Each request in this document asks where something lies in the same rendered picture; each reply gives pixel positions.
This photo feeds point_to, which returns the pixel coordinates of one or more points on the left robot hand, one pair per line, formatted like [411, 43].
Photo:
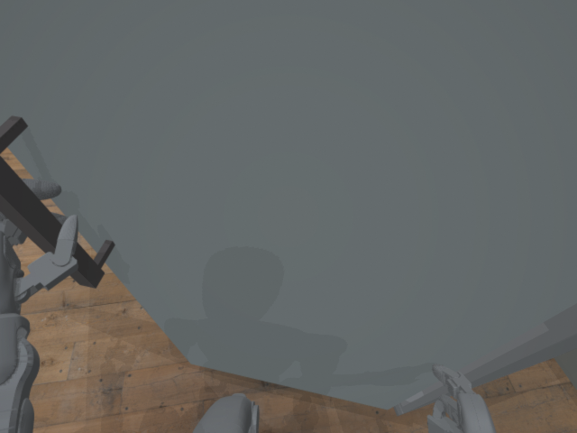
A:
[45, 272]

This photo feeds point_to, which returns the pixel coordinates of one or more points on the handle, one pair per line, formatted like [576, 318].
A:
[20, 205]

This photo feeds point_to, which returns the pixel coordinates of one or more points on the left robot thigh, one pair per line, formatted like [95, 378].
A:
[231, 414]

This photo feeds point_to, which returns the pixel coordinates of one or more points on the fridge door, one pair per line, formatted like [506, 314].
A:
[329, 195]

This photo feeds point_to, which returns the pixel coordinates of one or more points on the robot left forearm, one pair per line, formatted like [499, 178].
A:
[19, 366]

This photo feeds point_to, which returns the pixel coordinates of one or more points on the right robot hand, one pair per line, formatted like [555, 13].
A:
[469, 414]

